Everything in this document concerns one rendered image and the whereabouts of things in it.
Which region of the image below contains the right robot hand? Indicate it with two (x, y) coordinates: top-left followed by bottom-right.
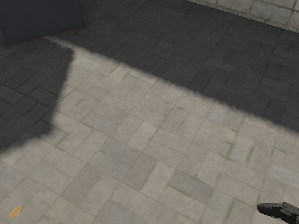
(257, 202), (299, 224)

